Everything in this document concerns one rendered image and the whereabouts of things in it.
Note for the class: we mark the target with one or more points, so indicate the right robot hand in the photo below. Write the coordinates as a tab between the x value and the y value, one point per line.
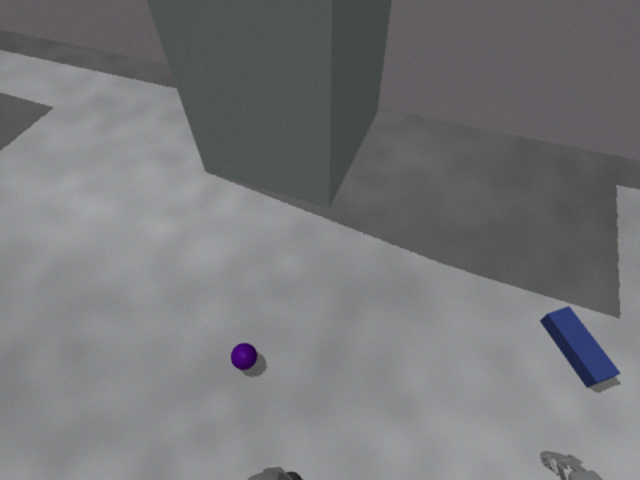
567	467

